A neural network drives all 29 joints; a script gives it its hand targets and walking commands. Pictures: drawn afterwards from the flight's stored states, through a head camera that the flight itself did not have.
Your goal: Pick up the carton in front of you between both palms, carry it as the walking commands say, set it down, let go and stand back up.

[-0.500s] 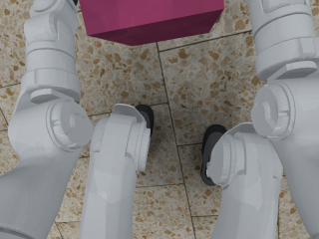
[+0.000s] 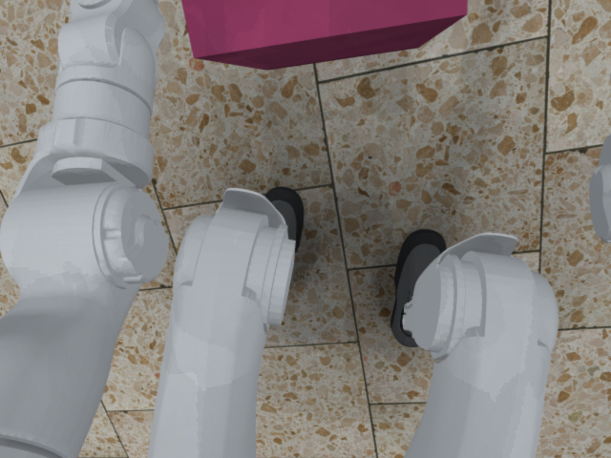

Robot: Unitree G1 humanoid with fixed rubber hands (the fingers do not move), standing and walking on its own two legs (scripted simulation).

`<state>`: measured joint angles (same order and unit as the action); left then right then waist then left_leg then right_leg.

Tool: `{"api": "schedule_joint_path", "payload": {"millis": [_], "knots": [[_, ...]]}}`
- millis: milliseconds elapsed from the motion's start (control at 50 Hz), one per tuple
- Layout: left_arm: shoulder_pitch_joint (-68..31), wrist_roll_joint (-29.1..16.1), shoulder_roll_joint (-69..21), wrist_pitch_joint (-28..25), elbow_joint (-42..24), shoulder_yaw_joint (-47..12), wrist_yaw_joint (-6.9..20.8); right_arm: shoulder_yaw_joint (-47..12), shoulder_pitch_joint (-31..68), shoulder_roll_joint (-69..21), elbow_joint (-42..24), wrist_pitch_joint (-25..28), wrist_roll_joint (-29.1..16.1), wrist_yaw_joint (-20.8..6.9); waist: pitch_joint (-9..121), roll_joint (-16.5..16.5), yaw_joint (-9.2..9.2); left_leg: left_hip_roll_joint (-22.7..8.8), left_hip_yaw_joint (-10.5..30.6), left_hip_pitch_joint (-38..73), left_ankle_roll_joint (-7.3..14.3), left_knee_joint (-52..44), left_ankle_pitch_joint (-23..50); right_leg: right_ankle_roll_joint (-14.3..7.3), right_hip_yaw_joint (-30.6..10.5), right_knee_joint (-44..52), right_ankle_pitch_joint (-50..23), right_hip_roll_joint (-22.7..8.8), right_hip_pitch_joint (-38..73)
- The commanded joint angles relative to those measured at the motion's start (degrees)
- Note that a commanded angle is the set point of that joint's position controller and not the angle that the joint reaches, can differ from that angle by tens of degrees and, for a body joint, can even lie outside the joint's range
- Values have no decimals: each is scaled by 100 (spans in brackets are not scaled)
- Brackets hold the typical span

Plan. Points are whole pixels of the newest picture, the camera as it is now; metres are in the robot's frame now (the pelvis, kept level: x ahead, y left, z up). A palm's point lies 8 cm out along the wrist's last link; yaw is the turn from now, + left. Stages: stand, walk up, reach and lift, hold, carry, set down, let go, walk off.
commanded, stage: set down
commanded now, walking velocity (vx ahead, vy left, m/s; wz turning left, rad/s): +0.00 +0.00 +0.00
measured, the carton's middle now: out of the picture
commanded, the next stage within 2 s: let go in 0.96 s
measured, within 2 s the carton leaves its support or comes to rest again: neither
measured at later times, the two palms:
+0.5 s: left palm out of the picture +0.52 +0.25 +0.00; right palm out of the picture +0.63 -0.12 +0.00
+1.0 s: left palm out of the picture +0.51 +0.26 +0.15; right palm out of the picture +0.63 -0.12 +0.15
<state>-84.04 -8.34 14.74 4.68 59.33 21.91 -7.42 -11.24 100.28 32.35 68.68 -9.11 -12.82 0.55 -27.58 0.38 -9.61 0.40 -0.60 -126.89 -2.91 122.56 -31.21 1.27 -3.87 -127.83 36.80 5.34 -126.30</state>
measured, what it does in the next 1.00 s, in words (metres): rises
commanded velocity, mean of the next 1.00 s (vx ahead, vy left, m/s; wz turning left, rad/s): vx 0.00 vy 0.00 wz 0.00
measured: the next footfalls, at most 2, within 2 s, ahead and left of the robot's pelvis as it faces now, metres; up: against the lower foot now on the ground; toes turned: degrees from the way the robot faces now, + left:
none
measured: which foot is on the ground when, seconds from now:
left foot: down 0.00-1.00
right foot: down 0.00-1.00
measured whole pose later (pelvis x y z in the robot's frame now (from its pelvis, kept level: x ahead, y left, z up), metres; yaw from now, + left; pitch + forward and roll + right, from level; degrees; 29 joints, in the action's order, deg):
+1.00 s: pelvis +0.03 +0.00 +0.24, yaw -1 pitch +47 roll +1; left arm -64.6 0.1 6.4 15.8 36.9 26.9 -5.6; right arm 9.4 83.5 25.1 59.9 -16.8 5.4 -4.8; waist -0.7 -2.8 -11.0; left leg 0.4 1.1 -98.0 -2.0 68.9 -18.1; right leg 0.4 -3.4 -72.5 22.6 3.0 -97.0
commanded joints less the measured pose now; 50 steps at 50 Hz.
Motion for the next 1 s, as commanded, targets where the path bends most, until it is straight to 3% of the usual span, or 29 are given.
{"api": "schedule_joint_path", "payload": {"millis": [0,80,160,260,420,660,920,980], "knots": [[-1185,-137,898,10,-1039,-82,-94,123,1730,241,-592,25,112,-14,8171,-1125,-788,112,-432,4503,17,-858,3093,-35,374,1123,-1974,-258,3267],[-980,-234,698,305,-1648,-199,-212,609,1617,482,-998,-152,471,90,8961,-937,-468,260,-504,5106,-16,-1171,3033,-113,572,1490,-1829,-130,3464],[-779,-90,365,557,-1674,-168,-244,1107,1365,433,-913,-308,829,79,8345,-841,-284,303,-545,4516,-73,-1618,2448,-186,578,1958,-1432,-96,3266],[-608,237,214,640,-1793,53,-227,1354,1173,255,-822,-346,1050,-50,8108,-872,-378,306,-564,4151,-93,-2125,2279,-183,537,2457,-1415,-64,3305],[-278,458,212,777,-2146,290,-157,1436,999,54,-1032,-509,1222,-217,8643,-1219,-586,335,-631,4222,-91,-2902,2538,-117,530,3209,-1817,26,4112],[282,389,158,1013,-2745,274,-38,1702,619,41,-1705,-749,1465,-298,9417,-1350,-493,394,-692,5059,-135,-4104,3294,-61,523,4396,-2699,101,5473],[813,810,-151,1027,-2861,504,153,2046,88,-175,-1491,-693,1765,-539,8728,-1214,-515,346,-617,5947,-159,-5640,3447,-45,417,5972,-2980,70,6353],[1011,989,-291,974,-2860,544,256,2249,-215,-297,-1418,-628,1953,-545,8616,-1121,-402,334,-599,6231,-166,-5936,3480,-41,403,6342,-3091,55,6553]]}}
